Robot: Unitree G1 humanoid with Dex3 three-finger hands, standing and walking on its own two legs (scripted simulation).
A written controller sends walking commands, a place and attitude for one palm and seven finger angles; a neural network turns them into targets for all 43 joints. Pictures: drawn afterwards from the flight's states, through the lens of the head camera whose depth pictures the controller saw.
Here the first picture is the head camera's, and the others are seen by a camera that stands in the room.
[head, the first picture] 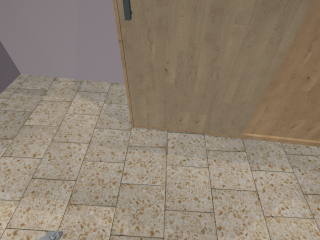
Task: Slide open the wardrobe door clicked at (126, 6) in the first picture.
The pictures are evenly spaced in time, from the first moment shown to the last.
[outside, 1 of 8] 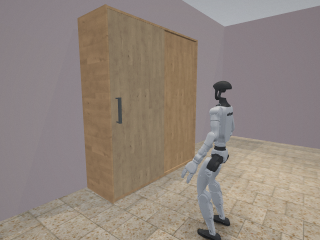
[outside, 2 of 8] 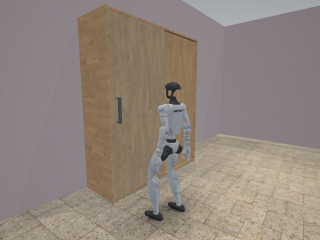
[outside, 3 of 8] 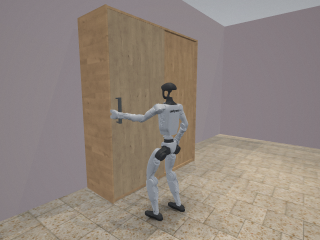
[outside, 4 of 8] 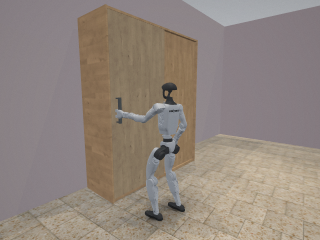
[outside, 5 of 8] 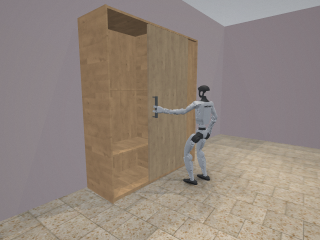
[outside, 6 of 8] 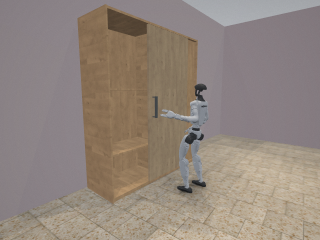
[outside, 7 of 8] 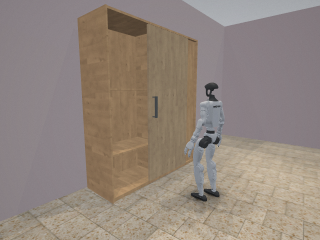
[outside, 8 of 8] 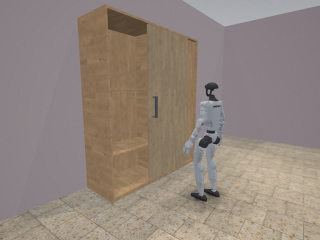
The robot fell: no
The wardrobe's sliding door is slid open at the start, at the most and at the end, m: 0.00 0.56 0.56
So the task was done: yes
